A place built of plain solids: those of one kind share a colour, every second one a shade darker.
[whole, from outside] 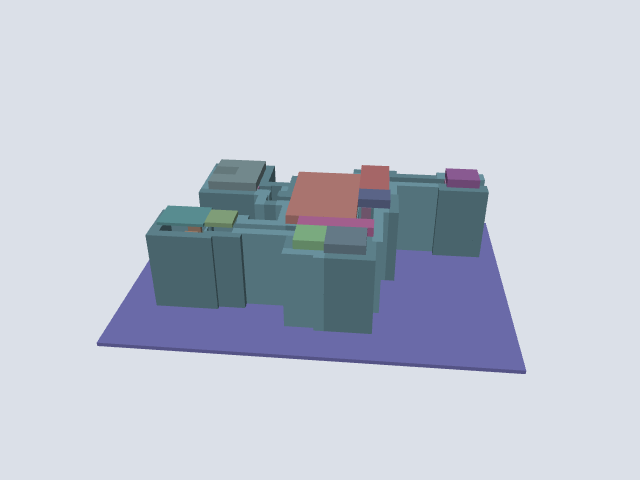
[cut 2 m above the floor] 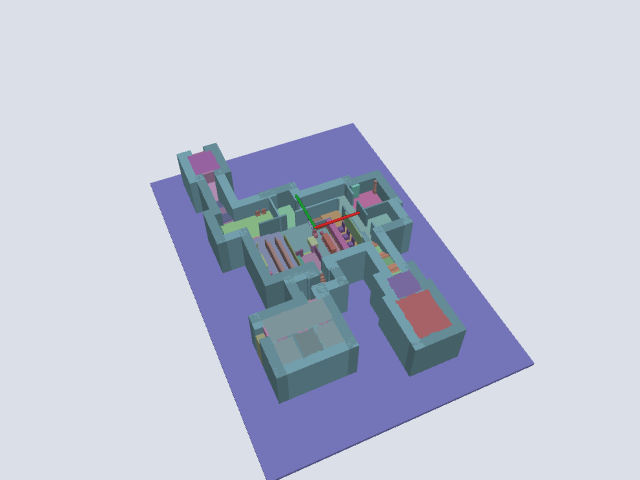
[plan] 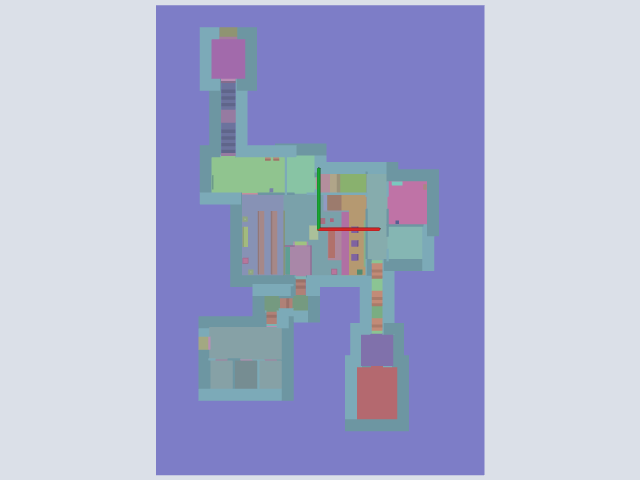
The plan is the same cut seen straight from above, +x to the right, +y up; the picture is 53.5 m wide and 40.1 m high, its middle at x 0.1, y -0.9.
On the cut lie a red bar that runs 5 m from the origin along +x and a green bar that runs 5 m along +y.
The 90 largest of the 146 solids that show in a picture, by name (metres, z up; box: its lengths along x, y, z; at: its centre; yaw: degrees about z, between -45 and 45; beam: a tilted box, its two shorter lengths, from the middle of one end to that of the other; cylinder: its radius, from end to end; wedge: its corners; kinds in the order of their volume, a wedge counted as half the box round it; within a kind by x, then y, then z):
{
 "wall_1": {"box": [1.0, 4.25, 8.77], "at": [-9.55, -12.2, 3.78]},
 "wall_2": {"box": [1.0, 1.7, 8.77], "at": [-9.55, -8.12, 3.78]},
 "wall_3": {"box": [1.0, 4.95, 8.77], "at": [-9.46, 4.54, 3.78]},
 "wall_4": {"box": [1.0, 5.3, 8.77], "at": [-9.46, 14.22, 3.78]},
 "wall_5": {"box": [1.65, 1.0, 8.77], "at": [-9.13, 16.38, 3.78]},
 "wall_6": {"box": [1.7, 1.0, 8.77], "at": [-9.11, 6.52, 3.78]},
 "wall_7": {"box": [1.7, 1.0, 8.77], "at": [-9.11, 12.07, 3.78]},
 "wall_8": {"box": [1.0, 6.56, 8.77], "at": [-8.66, 9.29, 3.78]},
 "wall_9": {"box": [3.45, 1.0, 8.77], "at": [-8.23, 2.56, 3.78]},
 "wall_10": {"box": [5.58, 1.0, 8.77], "at": [-7.26, -7.77, 3.78]},
 "wall_11": {"box": [1.0, 7.9, 8.77], "at": [-6.91, -0.89, 3.78]},
 "wall_12": {"box": [1.0, 6.56, 8.77], "at": [-6.45, 9.29, 3.78]},
 "wall_13": {"box": [7.95, 1.0, 8.77], "at": [-6.07, -13.83, 3.78]},
 "wall_14": {"box": [1.7, 1.0, 8.77], "at": [-6.0, 12.07, 3.78]},
 "wall_15": {"box": [1.65, 1.0, 8.77], "at": [-5.98, 16.38, 3.78]},
 "wall_16": {"box": [1.0, 5.3, 8.77], "at": [-5.65, 14.22, 3.78]},
 "wall_17": {"box": [1.0, 3.2, 8.77], "at": [-5.05, -6.18, 3.78]},
 "wall_18": {"box": [1.0, 1.49, 8.77], "at": [-4.87, -7.53, 3.78]},
 "wall_19": {"box": [5.38, 1.0, 8.77], "at": [-4.72, -4.34, 3.78]},
 "wall_20": {"box": [5.0, 1.0, 8.77], "at": [-4.35, 6.52, 3.78]},
 "wall_21": {"box": [3.2, 1.0, 8.77], "at": [-3.94, -5.08, 3.78]},
 "wall_22": {"box": [3.1, 0.2, 8.77], "at": [-3.56, 2.96, 3.78]},
 "wall_23": {"box": [1.0, 1.49, 8.77], "at": [-3.02, -7.53, 3.78]},
 "wall_24": {"box": [1.33, 1.0, 8.77], "at": [-2.76, -7.77, 3.78]},
 "wall_25": {"box": [0.2, 3.31, 8.77], "at": [-2.75, 4.52, 3.78]},
 "wall_26": {"box": [1.24, 1.0, 8.77], "at": [-2.73, -7.11, 3.78]},
 "wall_27": {"box": [1.24, 1.0, 8.77], "at": [-2.73, -5.26, 3.78]},
 "wall_28": {"box": [1.0, 1.09, 8.77], "at": [-2.61, -7.24, 3.78]},
 "wall_29": {"box": [1.0, 7.05, 8.77], "at": [-2.59, -10.8, 3.78]},
 "wall_30": {"box": [1.0, 1.75, 8.77], "at": [-2.43, -4.71, 3.78]},
 "wall_31": {"box": [3.2, 1.0, 8.77], "at": [-1.5, -7.29, 3.78]},
 "wall_32": {"box": [4.3, 1.0, 8.77], "at": [-1.5, 6.67, 3.78]},
 "wall_33": {"box": [1.0, 1.75, 8.77], "at": [-0.58, -4.71, 3.78]},
 "wall_34": {"box": [1.09, 1.0, 8.77], "at": [-0.45, -5.08, 3.78]},
 "wall_35": {"box": [1.0, 3.2, 8.77], "at": [-0.4, -6.18, 3.78]},
 "wall_36": {"box": [1.0, 2.43, 8.77], "at": [0.15, 5.95, 3.78]},
 "wall_37": {"box": [5.1, 0.2, 8.77], "at": [1.55, 2.96, 3.78]},
 "wall_38": {"box": [5.08, 1.0, 8.77], "at": [1.56, -4.34, 3.78]},
 "wall_39": {"box": [1.0, 6.35, 8.77], "at": [2.69, -13.7, 3.78]},
 "wall_40": {"box": [1.3, 1.0, 8.77], "at": [2.84, -11.02, 3.78]},
 "wall_41": {"box": [1.0, 3.7, 8.77], "at": [3.12, -9.68, 3.78]},
 "wall_42": {"box": [7.0, 1.0, 8.77], "at": [3.15, 5.12, 3.78]},
 "wall_43": {"box": [1.7, 1.0, 8.77], "at": [3.47, -8.32, 3.78]},
 "wall_44": {"box": [1.0, 4.94, 8.77], "at": [3.91, -6.36, 3.78]},
 "wall_45": {"box": [0.2, 4.34, 8.77], "at": [4.0, -0.46, 3.78]},
 "wall_46": {"box": [0.41, 1.41, 8.77], "at": [4.21, -3.19, 3.78]},
 "wall_47": {"box": [5.35, 1.0, 8.77], "at": [4.87, -16.38, 3.78]},
 "wall_48": {"box": [1.0, 6.34, 8.77], "at": [5.83, -5.66, 3.78]},
 "wall_49": {"box": [1.0, 1.51, 8.77], "at": [6.15, 4.86, 3.78]},
 "wall_50": {"box": [1.7, 1.0, 8.77], "at": [6.27, -8.32, 3.78]},
 "wall_51": {"box": [1.0, 3.7, 8.77], "at": [6.62, -9.68, 3.78]},
 "wall_52": {"box": [1.3, 1.0, 8.77], "at": [6.9, -11.02, 3.78]},
 "wall_53": {"box": [1.0, 6.35, 8.77], "at": [7.05, -13.7, 3.78]},
 "wall_54": {"box": [3.11, 0.2, 8.77], "at": [7.2, 0.32, 3.78]},
 "wall_55": {"box": [4.23, 1.0, 8.77], "at": [7.53, -2.99, 3.78]},
 "wall_56": {"box": [4.4, 1.0, 8.77], "at": [7.84, 4.52, 3.78]},
 "wall_57": {"box": [1.0, 3.9, 8.77], "at": [9.15, -1.53, 3.78]},
 "wall_58": {"box": [1.31, 1.0, 8.77], "at": [9.39, -0.09, 3.78]},
 "wall_59": {"box": [1.0, 5.6, 8.77], "at": [9.55, 2.21, 3.78]},
 "ground_under_all_1": {"box": [27.46, 39.26, 0.4], "at": [0.12, -0.93, -0.25]},
 "floor_court_well_1": {"box": [10.5, 6.9, 3.1], "at": [-1.25, -0.48, 0.95]},
 "ceil_holding_1": {"box": [2.05, 2.55, 5.33], "at": [-8.12, -12.15, 6.45]},
 "ceil_holding_2": {"box": [2.05, 2.55, 5.33], "at": [-6.07, -12.15, 6.45]},
 "ceil_holding_3": {"box": [6.15, 2.7, 5.33], "at": [-6.07, -9.53, 6.45]},
 "ceil_holding_4": {"box": [2.05, 2.55, 5.33], "at": [-4.02, -12.15, 6.45]},
 "ceil_court_1": {"box": [10.5, 6.9, 1.96], "at": [-1.25, -0.48, 8.13]},
 "step_court_tier_1": {"box": [2.45, 6.9, 3.4], "at": [-5.28, -0.48, 1.1]},
 "step_court_tier_2": {"box": [3.55, 6.9, 3.25], "at": [-4.73, -0.48, 1.03]},
 "floor_library_1": {"box": [3.55, 4.55, 6.17], "at": [4.87, -13.7, 2.48]},
 "floor_hall_1": {"box": [6.3, 3.15, 3.4], "at": [-5.91, 4.54, 1.1]},
 "ceil_porch_1": {"box": [3.0, 3.5, 5.82], "at": [-7.55, 14.22, 6.21]},
 "ceil_hall_1": {"box": [6.3, 3.15, 2.81], "at": [-5.91, 4.54, 7.71]},
 "floor_court_magistrates_1": {"box": [2.1, 6.9, 3.56], "at": [2.94, -0.48, 1.18]},
 "floor_retiring_1": {"box": [3.4, 3.8, 3.56], "at": [7.45, 2.21, 1.18]},
 "floor_staff_passage_1": {"box": [1.75, 7.3, 3.56], "at": [4.87, 1.06, 1.18]},
 "floor_library_lobby_1": {"box": [2.7, 2.7, 6.0], "at": [4.87, -10.07, 2.4]},
 "ceil_retiring_1": {"box": [3.4, 3.8, 2.91], "at": [7.45, 2.21, 7.66]},
 "ceil_staff_passage_1": {"box": [1.75, 7.3, 2.91], "at": [4.87, 1.06, 7.66]},
 "floor_advocates_1": {"box": [3.0, 2.9, 3.56], "at": [7.25, -1.14, 1.18]},
 "ceil_clerk_1": {"box": [2.5, 3.3, 3.36], "at": [-1.5, 4.62, 7.43]},
 "floor_clerk_1": {"box": [2.5, 3.3, 3.1], "at": [-1.5, 4.62, 0.95]},
 "ceil_advocates_1": {"box": [3.0, 2.9, 2.91], "at": [7.25, -1.14, 7.66]},
 "floor_court_dock_1": {"box": [2.25, 2.6, 3.4], "at": [-1.71, -2.63, 1.1]},
 "floor_side_high_1": {"box": [2.21, 1.75, 3.56], "at": [2.89, 3.84, 1.18]},
 "floor_court_clerk_1": {"box": [1.15, 2.8, 3.25], "at": [1.32, -1.2, 1.03]},
 "floor_side_low_1": {"box": [1.2, 1.75, 3.1], "at": [0.34, 3.84, 0.95]},
 "floor_porch_1": {"box": [3.0, 3.5, 0.6], "at": [-7.55, 14.22, -0.3]},
 "floor_court_witness_1": {"box": [1.2, 1.52, 3.4], "at": [1.3, 2.21, 1.1]},
 "floor_back_stair_level_1": {"box": [1.11, 1.0, 5.3], "at": [4.87, -6.93, 2.05]},
 "door_leaf_1": {"box": [1.5, 0.97, 3.87], "at": [-7.55, 16.39, 1.33]}
}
